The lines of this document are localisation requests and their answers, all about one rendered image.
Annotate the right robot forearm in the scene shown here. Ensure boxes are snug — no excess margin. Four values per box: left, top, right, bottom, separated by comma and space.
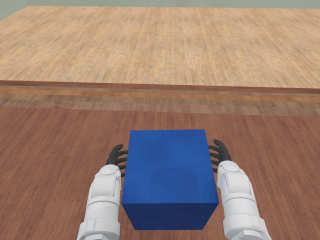
217, 160, 272, 240

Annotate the left robot forearm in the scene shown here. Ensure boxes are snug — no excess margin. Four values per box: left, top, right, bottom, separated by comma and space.
77, 164, 122, 240

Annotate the carton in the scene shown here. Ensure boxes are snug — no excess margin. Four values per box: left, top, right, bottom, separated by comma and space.
121, 129, 219, 230

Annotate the right robot hand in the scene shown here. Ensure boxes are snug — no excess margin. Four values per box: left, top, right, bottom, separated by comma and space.
208, 139, 232, 173

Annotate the left robot hand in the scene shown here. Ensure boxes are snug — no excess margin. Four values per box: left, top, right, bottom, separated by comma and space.
106, 144, 128, 177

